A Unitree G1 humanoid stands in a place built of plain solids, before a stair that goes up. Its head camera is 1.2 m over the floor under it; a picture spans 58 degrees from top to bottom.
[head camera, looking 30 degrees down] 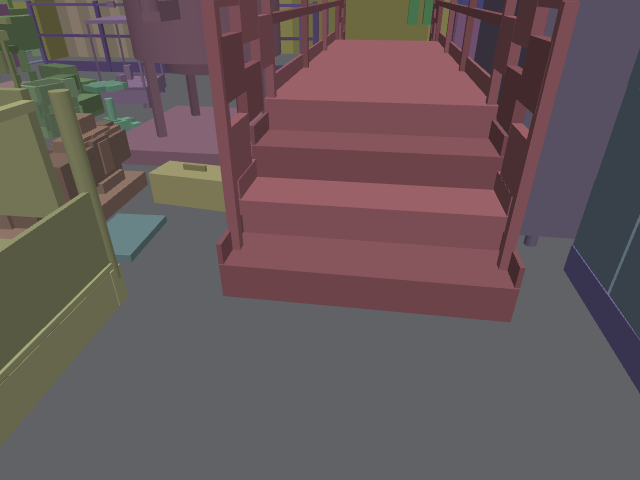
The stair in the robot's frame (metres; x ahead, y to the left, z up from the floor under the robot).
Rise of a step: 0.17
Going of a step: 0.30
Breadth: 1.25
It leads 8 degrees to the right of straight ahead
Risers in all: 4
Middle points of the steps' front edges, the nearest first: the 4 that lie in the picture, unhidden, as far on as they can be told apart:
1.48 -0.18 0.17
1.78 -0.22 0.34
2.07 -0.26 0.51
2.37 -0.31 0.68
